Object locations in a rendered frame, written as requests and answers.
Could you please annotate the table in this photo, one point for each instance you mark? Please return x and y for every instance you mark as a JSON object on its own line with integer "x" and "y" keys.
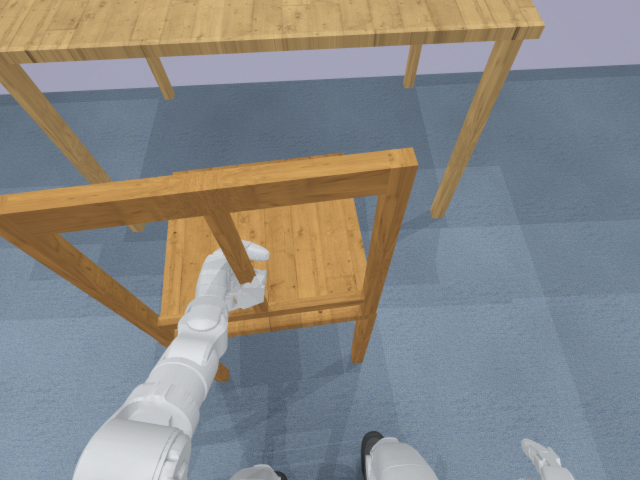
{"x": 41, "y": 31}

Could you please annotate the chair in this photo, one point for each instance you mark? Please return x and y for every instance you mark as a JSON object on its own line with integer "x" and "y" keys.
{"x": 301, "y": 210}

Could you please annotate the robot right hand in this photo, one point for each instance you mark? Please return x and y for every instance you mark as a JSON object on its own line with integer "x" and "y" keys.
{"x": 546, "y": 461}

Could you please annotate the left robot upper arm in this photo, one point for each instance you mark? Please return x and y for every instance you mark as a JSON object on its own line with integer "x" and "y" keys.
{"x": 133, "y": 450}

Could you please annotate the robot left hand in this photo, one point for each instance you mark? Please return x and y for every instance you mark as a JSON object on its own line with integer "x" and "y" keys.
{"x": 217, "y": 279}

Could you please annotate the robot left forearm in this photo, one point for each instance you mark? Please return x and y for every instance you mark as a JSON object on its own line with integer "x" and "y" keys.
{"x": 180, "y": 381}

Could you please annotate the right robot foot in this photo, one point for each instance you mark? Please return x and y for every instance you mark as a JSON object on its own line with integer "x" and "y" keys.
{"x": 369, "y": 440}

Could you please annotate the robot right thigh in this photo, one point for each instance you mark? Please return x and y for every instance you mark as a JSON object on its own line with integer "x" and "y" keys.
{"x": 397, "y": 461}

